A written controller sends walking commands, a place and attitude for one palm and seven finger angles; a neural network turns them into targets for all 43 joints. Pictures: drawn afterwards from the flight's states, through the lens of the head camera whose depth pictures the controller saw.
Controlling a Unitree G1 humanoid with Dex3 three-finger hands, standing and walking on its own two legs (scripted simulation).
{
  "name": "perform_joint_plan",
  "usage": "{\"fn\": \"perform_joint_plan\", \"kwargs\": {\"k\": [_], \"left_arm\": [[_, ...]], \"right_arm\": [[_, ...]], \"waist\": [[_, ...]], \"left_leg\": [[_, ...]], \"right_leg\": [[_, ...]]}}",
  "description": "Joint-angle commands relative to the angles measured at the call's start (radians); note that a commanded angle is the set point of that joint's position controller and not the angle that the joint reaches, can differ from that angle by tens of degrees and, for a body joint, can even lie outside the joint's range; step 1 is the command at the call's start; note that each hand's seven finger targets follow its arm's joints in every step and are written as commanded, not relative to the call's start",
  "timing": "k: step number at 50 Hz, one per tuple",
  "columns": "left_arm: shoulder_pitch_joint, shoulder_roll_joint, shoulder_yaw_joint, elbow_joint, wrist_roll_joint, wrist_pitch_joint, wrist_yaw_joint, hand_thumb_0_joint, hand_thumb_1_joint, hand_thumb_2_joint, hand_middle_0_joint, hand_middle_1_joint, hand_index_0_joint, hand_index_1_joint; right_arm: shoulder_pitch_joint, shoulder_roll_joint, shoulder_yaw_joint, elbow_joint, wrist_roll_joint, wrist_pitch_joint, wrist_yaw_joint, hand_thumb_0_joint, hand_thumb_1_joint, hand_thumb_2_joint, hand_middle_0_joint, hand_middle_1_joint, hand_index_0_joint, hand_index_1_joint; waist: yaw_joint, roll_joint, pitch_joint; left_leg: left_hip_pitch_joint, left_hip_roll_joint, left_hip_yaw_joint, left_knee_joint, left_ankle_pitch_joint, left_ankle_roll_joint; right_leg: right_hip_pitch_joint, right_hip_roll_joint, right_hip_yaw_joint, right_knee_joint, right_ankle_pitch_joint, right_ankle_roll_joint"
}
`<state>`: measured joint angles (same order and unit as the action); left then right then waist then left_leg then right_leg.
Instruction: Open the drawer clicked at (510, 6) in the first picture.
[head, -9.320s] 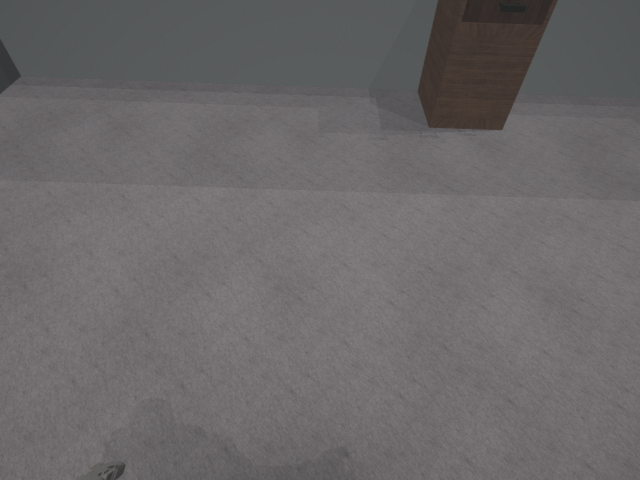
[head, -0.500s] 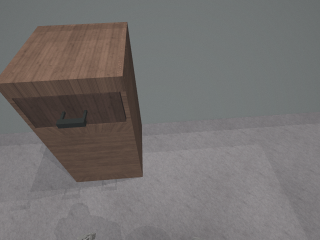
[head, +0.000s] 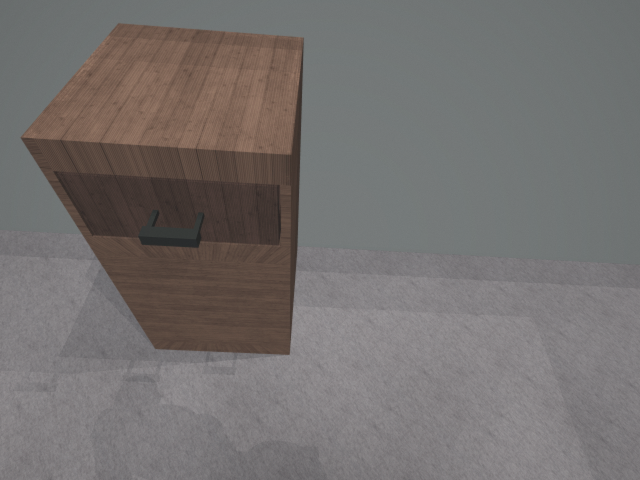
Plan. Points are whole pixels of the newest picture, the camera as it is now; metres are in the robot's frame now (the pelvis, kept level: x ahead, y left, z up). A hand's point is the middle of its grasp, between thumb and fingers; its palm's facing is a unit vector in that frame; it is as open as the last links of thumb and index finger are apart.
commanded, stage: come to a stop and stand still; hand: left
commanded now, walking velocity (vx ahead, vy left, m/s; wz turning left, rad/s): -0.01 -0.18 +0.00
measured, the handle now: (174, 227) +0.54 +0.32 -0.10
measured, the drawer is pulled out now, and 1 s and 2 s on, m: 0.00 0.00 0.00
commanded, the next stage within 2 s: look again from close up in 0.74 s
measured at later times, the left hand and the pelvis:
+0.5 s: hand out of the picture +0.01 +0.12 -0.16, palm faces +0.00 -0.97 -0.23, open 7.3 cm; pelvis -0.02 -0.06 +0.01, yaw -1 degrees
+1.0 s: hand out of the picture -0.02 +0.11 -0.18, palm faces +0.00 -0.99 -0.16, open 7.4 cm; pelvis +0.00 -0.04 +0.00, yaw -2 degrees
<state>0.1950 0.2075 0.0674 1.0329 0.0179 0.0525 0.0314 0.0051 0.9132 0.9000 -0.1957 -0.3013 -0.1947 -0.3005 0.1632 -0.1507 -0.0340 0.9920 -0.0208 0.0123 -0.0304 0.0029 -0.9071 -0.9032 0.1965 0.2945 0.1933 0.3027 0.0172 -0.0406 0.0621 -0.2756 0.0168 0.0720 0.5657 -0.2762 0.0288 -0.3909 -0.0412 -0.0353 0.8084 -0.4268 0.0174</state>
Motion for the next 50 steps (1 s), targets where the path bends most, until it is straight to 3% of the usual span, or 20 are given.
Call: {"fn": "perform_joint_plan", "kwargs": {"k": [1,5,9,11,13,15,16,17,18,20,23,25,28,41,42,43,44,46,48,50], "left_arm": [[0.090,0.060,0.006,-0.013,0.004,-0.017,-0.013,0.000,0.900,0.900,-0.200,-0.300,-0.200,-0.300],[0.078,0.052,0.002,-0.015,0.003,-0.014,-0.016,0.000,0.900,0.900,-0.200,-0.300,-0.200,-0.300],[0.042,0.034,-0.012,-0.021,-0.001,-0.015,-0.016,0.000,0.900,0.900,-0.200,-0.300,-0.200,-0.300],[0.054,0.018,-0.020,-0.013,-0.004,-0.022,-0.015,0.000,0.900,0.900,-0.200,-0.300,-0.200,-0.300],[0.117,0.017,-0.024,0.018,-0.004,-0.030,-0.012,0.000,0.900,0.900,-0.200,-0.300,-0.200,-0.300],[0.163,0.048,-0.023,0.042,0.000,-0.045,-0.004,0.000,0.900,0.900,-0.200,-0.300,-0.200,-0.300],[0.144,0.087,-0.022,0.044,0.001,-0.053,0.002,0.000,0.900,0.900,-0.200,-0.300,-0.200,-0.300],[0.112,0.116,-0.025,0.037,-0.003,-0.057,0.002,0.000,0.900,0.900,-0.200,-0.300,-0.200,-0.300],[0.094,0.130,-0.018,0.037,-0.003,-0.065,0.002,0.000,0.900,0.900,-0.200,-0.300,-0.200,-0.300],[0.065,0.076,-0.034,0.042,-0.002,-0.061,0.004,0.000,0.900,0.900,-0.200,-0.300,-0.200,-0.300],[0.067,0.053,-0.037,0.047,-0.013,-0.065,0.006,0.000,0.900,0.900,-0.200,-0.300,-0.200,-0.300],[0.089,0.041,-0.038,0.053,-0.014,-0.061,0.006,0.000,0.900,0.900,-0.200,-0.300,-0.200,-0.300],[0.098,0.048,-0.034,0.063,-0.017,-0.059,0.005,0.000,0.900,0.900,-0.200,-0.300,-0.200,-0.300],[0.144,0.011,-0.033,0.083,-0.016,-0.063,0.008,0.000,0.900,0.900,-0.200,-0.300,-0.200,-0.300],[0.260,0.038,-0.035,0.109,0.002,-0.101,0.048,0.000,0.900,0.900,-0.200,-0.300,-0.200,-0.300],[0.222,0.069,-0.035,0.061,0.006,-0.117,0.042,0.000,0.900,0.900,-0.200,-0.300,-0.200,-0.300],[0.190,0.078,-0.028,0.048,0.007,-0.125,0.037,0.000,0.900,0.900,-0.200,-0.300,-0.200,-0.300],[0.173,0.061,-0.031,0.014,0.012,-0.123,0.032,0.000,0.900,0.900,-0.200,-0.300,-0.200,-0.300],[0.163,0.041,-0.042,0.008,0.002,-0.108,0.032,0.000,0.900,0.900,-0.200,-0.300,-0.200,-0.300],[0.204,0.000,-0.049,0.011,-0.002,-0.090,0.030,0.000,0.900,0.900,-0.200,-0.300,-0.200,-0.300]], "right_arm": [[0.017,-0.157,-0.023,-0.032,-0.002,-0.025,-0.018,0.000,-0.900,-0.900,0.200,0.300,0.200,0.300],[0.081,-0.164,-0.032,0.000,0.002,-0.024,-0.024,0.000,-0.900,-0.900,0.200,0.300,0.200,0.300],[0.115,-0.181,-0.044,0.028,0.000,-0.015,-0.018,0.000,-0.900,-0.900,0.200,0.300,0.200,0.300],[0.111,-0.187,-0.046,0.037,-0.002,-0.012,-0.012,0.000,-0.900,-0.900,0.200,0.300,0.200,0.300],[0.095,-0.183,-0.047,0.045,0.003,-0.011,-0.007,0.000,-0.900,-0.900,0.200,0.300,0.200,0.300],[0.100,-0.138,-0.041,0.051,0.014,-0.013,-0.002,0.000,-0.900,-0.900,0.200,0.300,0.200,0.300],[0.101,-0.093,-0.029,0.049,0.021,-0.013,0.002,0.000,-0.900,-0.900,0.200,0.300,0.200,0.300],[0.089,-0.058,-0.015,0.043,0.019,-0.008,0.011,0.000,-0.900,-0.900,0.200,0.300,0.200,0.300],[0.067,-0.051,-0.009,0.044,0.009,0.006,0.009,0.000,-0.900,-0.900,0.200,0.300,0.200,0.300],[0.095,-0.057,-0.005,0.074,0.003,0.011,0.009,0.000,-0.900,-0.900,0.200,0.300,0.200,0.300],[0.178,-0.057,0.004,0.128,0.005,-0.001,0.004,0.000,-0.900,-0.900,0.200,0.300,0.200,0.300],[0.178,-0.061,0.006,0.139,0.005,0.001,0.002,0.000,-0.900,-0.900,0.200,0.300,0.200,0.300],[0.193,-0.052,0.010,0.149,0.005,-0.001,0.000,0.000,-0.900,-0.900,0.200,0.300,0.200,0.300],[0.217,-0.039,0.011,0.165,0.009,-0.013,-0.011,0.000,-0.900,-0.900,0.200,0.300,0.200,0.300],[0.064,-0.062,0.012,0.079,0.015,-0.035,-0.001,0.000,-0.900,-0.900,0.200,0.300,0.200,0.300],[0.138,-0.016,0.014,0.037,0.010,-0.025,0.006,0.000,-0.900,-0.900,0.200,0.300,0.200,0.300],[0.136,-0.011,0.018,0.036,0.008,-0.021,0.015,0.000,-0.900,-0.900,0.200,0.300,0.200,0.300],[0.153,-0.012,0.017,0.013,0.013,-0.035,0.013,0.000,-0.900,-0.900,0.200,0.300,0.200,0.300],[0.204,-0.037,0.018,0.036,0.015,-0.045,0.005,0.000,-0.900,-0.900,0.200,0.300,0.200,0.300],[0.216,-0.096,0.014,0.046,0.003,-0.050,-0.004,0.000,-0.900,-0.900,0.200,0.300,0.200,0.300]], "waist": [[-0.002,0.152,-0.064],[-0.031,0.155,-0.079],[-0.062,0.192,-0.090],[-0.057,0.219,-0.096],[-0.033,0.211,-0.116],[-0.012,0.104,-0.106],[-0.027,0.002,-0.086],[-0.035,-0.034,-0.056],[-0.021,-0.208,-0.010],[-0.036,-0.151,0.074],[-0.046,-0.061,0.047],[-0.033,-0.027,0.066],[-0.030,0.022,0.061],[-0.026,0.040,0.025],[0.045,-0.059,0.032],[-0.034,-0.043,-0.044],[-0.026,-0.042,-0.100],[-0.032,-0.057,-0.132],[-0.052,-0.032,-0.118],[-0.020,0.119,-0.082]], "left_leg": [[0.099,0.273,-0.235,-0.319,0.264,0.102],[0.204,0.284,-0.199,-0.285,0.453,0.117],[0.241,0.290,-0.195,-0.261,0.480,0.130],[0.210,0.270,-0.190,-0.252,0.449,0.119],[0.175,0.236,-0.164,-0.220,0.395,0.090],[0.067,0.165,-0.112,-0.144,0.251,0.017],[0.002,0.106,-0.054,-0.101,0.118,-0.028],[0.006,0.062,-0.026,-0.111,0.004,-0.052],[0.011,0.049,-0.022,-0.084,-0.054,-0.059],[0.047,0.066,-0.036,-0.056,0.001,-0.052],[0.097,0.079,-0.050,-0.135,0.149,-0.051],[0.107,0.087,-0.049,-0.137,0.134,-0.053],[0.094,0.087,-0.049,-0.148,0.157,-0.056],[0.107,0.093,-0.055,-0.156,0.215,-0.049],[-0.039,0.076,-0.012,0.115,0.103,-0.067],[-0.091,0.048,-0.065,0.161,-0.076,-0.036],[-0.081,0.063,-0.057,0.176,-0.092,-0.026],[-0.057,0.024,-0.027,0.083,-0.080,-0.025],[0.065,0.046,-0.057,-0.092,0.158,-0.015],[0.101,0.140,-0.127,-0.053,0.496,0.028]], "right_leg": [[-0.066,-0.001,0.079,0.194,0.019,0.020],[-0.071,-0.011,0.059,0.143,0.005,0.040],[-0.017,-0.020,0.021,-0.015,-0.053,0.038],[0.049,-0.010,-0.002,-0.131,-0.041,0.028],[0.141,0.002,-0.033,-0.283,0.085,0.021],[0.280,-0.044,0.017,-0.485,0.262,0.005],[0.285,-0.150,0.130,-0.512,0.293,-0.035],[0.213,-0.217,0.158,-0.533,0.264,-0.072],[0.129,-0.215,0.199,-0.584,0.211,-0.098],[0.049,-0.183,0.166,-0.595,0.163,-0.107],[0.099,-0.118,0.093,-0.530,0.214,-0.076],[0.074,-0.102,0.095,-0.555,0.113,-0.066],[0.110,-0.094,0.091,-0.550,0.130,-0.063],[0.177,-0.075,0.050,-0.502,0.273,-0.057],[0.208,-0.153,0.181,-0.483,0.939,0.020],[0.295,-0.211,0.159,-0.431,1.039,-0.021],[0.310,-0.217,0.139,-0.409,0.971,-0.086],[0.338,-0.170,0.104,-0.356,0.943,-0.135],[0.266,-0.106,0.061,-0.287,0.734,-0.097],[0.179,-0.035,0.027,-0.294,0.378,-0.057]]}}
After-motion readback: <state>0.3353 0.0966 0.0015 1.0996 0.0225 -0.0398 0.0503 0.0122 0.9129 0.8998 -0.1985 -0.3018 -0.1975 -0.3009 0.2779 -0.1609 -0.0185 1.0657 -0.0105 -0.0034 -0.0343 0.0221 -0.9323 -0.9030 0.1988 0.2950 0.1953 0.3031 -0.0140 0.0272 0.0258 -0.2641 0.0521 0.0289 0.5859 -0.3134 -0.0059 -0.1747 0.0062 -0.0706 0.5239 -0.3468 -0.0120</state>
